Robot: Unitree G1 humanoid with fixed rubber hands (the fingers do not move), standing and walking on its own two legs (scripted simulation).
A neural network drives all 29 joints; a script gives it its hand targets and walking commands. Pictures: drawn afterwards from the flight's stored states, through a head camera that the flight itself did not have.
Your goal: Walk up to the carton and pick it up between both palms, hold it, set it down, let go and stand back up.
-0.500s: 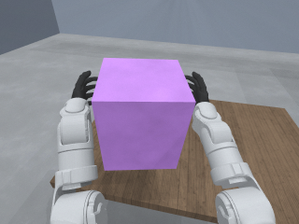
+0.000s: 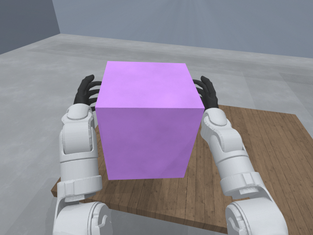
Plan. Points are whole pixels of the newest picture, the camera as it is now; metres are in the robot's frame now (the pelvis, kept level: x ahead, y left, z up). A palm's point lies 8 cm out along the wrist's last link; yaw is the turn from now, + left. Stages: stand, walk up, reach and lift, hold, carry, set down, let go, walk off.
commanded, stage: hold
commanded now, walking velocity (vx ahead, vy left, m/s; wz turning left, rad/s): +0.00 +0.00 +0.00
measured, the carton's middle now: (147, 121) +0.39 -0.01 +0.16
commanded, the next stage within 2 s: set down in 0.72 s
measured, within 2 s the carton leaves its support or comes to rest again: neither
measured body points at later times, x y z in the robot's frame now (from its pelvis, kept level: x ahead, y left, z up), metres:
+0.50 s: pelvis +0.00 -0.01 +0.00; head -0.07 +0.01 +0.44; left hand +0.38 +0.14 +0.23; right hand +0.36 -0.17 +0.23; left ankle -0.01 +0.11 -0.75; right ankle +0.04 -0.13 -0.75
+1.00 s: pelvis +0.00 +0.00 +0.00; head -0.05 +0.02 +0.45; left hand +0.39 +0.13 +0.23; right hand +0.36 -0.17 +0.21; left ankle -0.01 +0.11 -0.75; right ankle +0.04 -0.13 -0.75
